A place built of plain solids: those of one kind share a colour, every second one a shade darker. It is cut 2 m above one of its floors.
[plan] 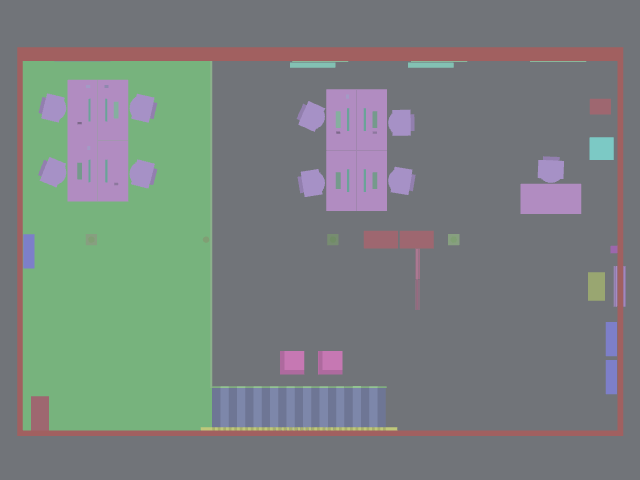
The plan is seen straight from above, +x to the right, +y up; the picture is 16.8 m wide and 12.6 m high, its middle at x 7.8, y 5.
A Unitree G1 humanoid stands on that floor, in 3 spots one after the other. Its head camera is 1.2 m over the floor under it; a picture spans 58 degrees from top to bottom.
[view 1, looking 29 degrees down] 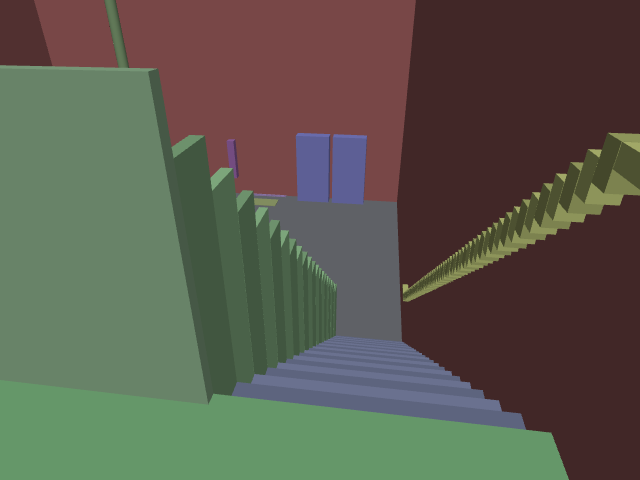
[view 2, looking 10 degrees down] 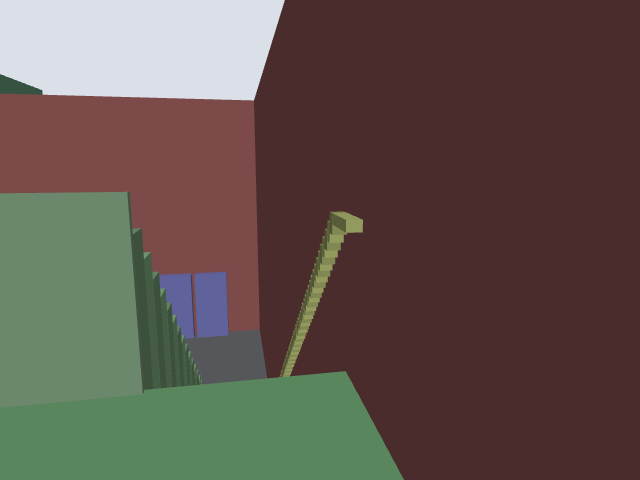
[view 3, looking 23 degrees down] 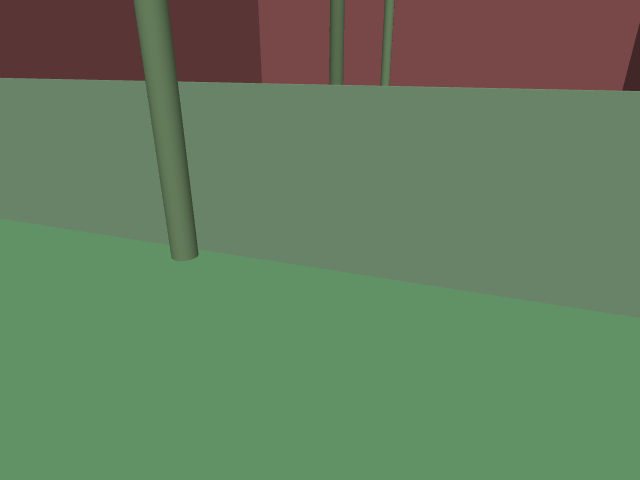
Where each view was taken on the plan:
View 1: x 3.97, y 0.60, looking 8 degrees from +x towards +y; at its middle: ground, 10.50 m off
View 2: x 2.67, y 0.60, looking -11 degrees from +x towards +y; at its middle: wall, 3.20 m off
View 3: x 2.67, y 3.34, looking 19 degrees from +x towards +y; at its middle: gallery_guard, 2.59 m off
